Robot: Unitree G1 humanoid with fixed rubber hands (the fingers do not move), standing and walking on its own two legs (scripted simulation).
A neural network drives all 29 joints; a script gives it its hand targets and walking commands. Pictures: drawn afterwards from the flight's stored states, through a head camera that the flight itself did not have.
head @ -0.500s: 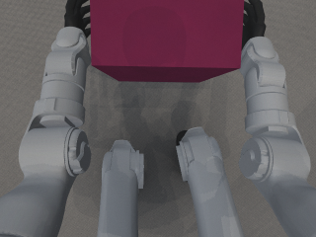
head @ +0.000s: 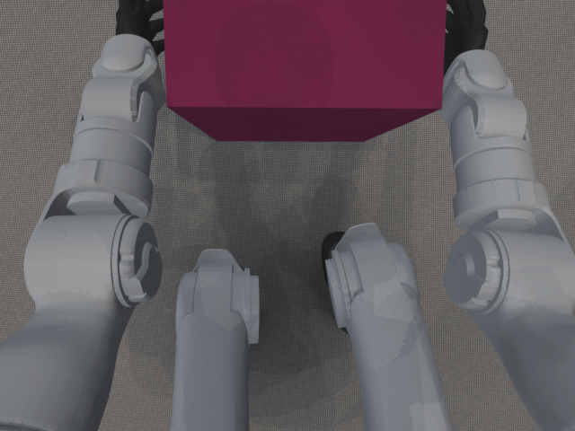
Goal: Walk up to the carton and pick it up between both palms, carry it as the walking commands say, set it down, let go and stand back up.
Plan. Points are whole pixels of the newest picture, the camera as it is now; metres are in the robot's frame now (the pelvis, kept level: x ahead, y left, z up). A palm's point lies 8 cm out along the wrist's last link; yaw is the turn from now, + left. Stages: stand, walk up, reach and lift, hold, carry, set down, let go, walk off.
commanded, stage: set down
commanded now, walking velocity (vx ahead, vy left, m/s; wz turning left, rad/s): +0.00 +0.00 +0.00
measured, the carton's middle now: (296, 54) +0.55 -0.07 -0.22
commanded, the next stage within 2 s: none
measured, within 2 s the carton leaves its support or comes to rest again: rests again in 0.28 s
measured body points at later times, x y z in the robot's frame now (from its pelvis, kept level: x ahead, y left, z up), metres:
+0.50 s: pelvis +0.00 +0.00 -0.01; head +0.35 -0.02 +0.27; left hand +0.57 +0.10 -0.17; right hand +0.50 -0.26 -0.16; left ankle +0.10 +0.11 -0.36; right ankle +0.12 -0.13 -0.36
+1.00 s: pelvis +0.00 +0.00 -0.02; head +0.34 -0.02 +0.27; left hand +0.57 +0.10 -0.17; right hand +0.50 -0.25 -0.16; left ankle +0.10 +0.11 -0.36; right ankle +0.12 -0.13 -0.36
